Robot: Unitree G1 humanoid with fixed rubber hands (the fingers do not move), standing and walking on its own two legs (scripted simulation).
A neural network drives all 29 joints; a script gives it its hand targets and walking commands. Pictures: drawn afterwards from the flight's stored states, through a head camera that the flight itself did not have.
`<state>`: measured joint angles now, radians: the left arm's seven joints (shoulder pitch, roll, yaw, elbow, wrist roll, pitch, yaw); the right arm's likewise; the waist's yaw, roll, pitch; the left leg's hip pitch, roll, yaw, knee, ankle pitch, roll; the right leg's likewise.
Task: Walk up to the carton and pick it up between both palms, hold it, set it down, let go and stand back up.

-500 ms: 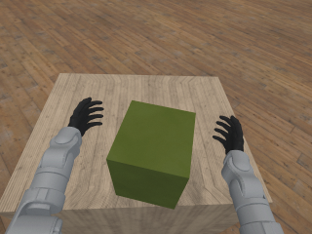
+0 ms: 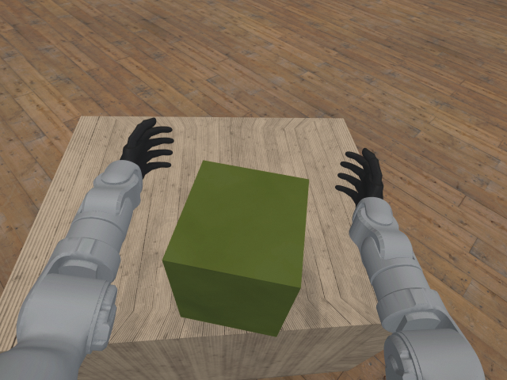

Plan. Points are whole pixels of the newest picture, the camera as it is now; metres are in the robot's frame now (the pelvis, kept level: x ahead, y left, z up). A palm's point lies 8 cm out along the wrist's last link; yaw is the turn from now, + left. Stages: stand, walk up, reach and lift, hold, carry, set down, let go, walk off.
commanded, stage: reach and lift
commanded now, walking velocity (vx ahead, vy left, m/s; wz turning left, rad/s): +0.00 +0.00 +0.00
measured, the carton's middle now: (241, 252) +0.37 -0.01 -0.06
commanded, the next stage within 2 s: none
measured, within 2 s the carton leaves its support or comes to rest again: neither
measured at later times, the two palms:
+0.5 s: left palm (152, 217) +0.43 +0.15 -0.01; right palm (341, 243) +0.35 -0.19 -0.01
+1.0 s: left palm (166, 225) +0.43 +0.13 -0.04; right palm (337, 248) +0.35 -0.19 -0.04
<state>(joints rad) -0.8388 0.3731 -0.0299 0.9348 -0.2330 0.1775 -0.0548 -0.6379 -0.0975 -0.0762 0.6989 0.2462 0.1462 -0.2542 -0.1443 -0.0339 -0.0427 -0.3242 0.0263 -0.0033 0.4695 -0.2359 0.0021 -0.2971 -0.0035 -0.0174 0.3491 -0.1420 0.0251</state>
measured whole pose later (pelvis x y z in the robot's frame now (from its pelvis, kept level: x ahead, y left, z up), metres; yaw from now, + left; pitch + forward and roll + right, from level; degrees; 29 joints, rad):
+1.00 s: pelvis -0.04 +0.00 -0.07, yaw -1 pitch +25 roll -4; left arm -0.99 0.25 -0.10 1.45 -0.20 -0.35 0.02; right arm -0.82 -0.05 -0.17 1.28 0.18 -0.37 -0.21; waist -0.15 0.01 -0.24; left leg -1.05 0.03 -0.06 1.00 -0.39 0.00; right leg -1.01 0.01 -0.05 0.87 -0.29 0.03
